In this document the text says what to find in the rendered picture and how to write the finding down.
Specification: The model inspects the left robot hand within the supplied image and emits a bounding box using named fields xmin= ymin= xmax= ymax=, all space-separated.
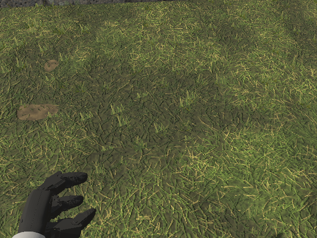
xmin=18 ymin=171 xmax=96 ymax=238

